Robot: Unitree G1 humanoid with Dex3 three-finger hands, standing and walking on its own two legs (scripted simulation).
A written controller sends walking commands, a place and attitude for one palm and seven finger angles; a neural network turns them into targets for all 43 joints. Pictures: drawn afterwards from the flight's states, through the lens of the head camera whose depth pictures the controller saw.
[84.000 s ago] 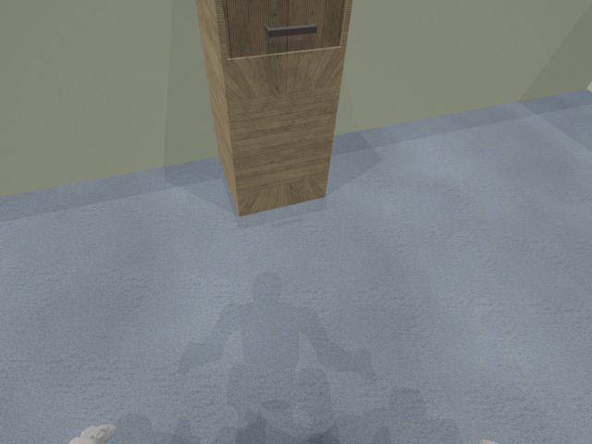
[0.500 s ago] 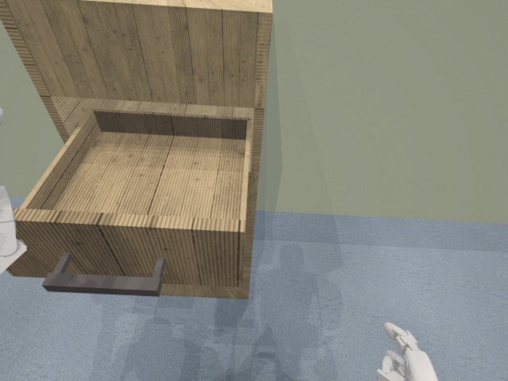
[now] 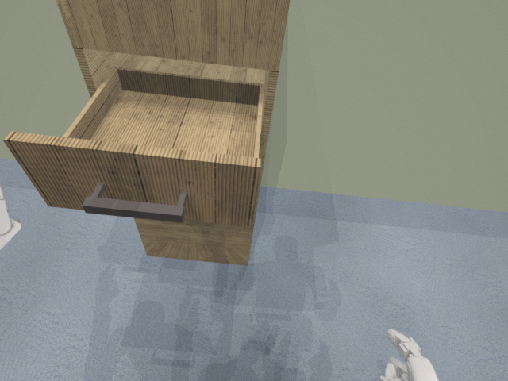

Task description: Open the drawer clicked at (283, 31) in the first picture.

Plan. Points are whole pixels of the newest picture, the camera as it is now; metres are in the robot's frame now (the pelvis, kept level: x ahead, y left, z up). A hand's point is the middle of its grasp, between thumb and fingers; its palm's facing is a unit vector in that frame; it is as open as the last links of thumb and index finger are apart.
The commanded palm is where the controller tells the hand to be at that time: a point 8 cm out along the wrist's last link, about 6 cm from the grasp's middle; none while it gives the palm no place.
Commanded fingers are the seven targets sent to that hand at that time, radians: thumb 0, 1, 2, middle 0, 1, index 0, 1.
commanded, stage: step back with the hand held close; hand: left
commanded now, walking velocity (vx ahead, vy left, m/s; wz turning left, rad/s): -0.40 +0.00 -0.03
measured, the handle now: (138, 200) +0.38 +0.21 +0.06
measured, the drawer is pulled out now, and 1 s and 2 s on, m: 0.29 0.29 0.29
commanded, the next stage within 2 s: stop stepping back and stand still in 0.02 s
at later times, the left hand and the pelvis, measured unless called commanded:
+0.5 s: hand out of the picture +0.07 +0.24 +0.23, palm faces +0.46 -0.81 -0.35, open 7.4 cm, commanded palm +0.01 +0.27 +0.25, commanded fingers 0.00 0.90 0.90 -0.20 -0.30 -0.20 -0.30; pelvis -0.13 +0.00 +0.01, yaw -2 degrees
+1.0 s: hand out of the picture +0.04 +0.21 +0.23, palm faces +0.41 -0.82 -0.40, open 7.4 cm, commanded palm -0.01 +0.25 +0.25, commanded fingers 0.00 0.90 0.90 -0.20 -0.30 -0.20 -0.30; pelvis -0.15 -0.02 +0.01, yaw -2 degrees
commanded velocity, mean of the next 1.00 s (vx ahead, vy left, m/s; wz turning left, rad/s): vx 0.13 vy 0.03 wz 0.00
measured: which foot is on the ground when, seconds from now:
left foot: down 0.00-0.26, up 0.28-0.46, down 0.48-0.74, up 0.76-1.00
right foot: down 0.00-0.00, up 0.02-0.18, down 0.20-0.48, up 0.50-0.72, down 0.74-1.00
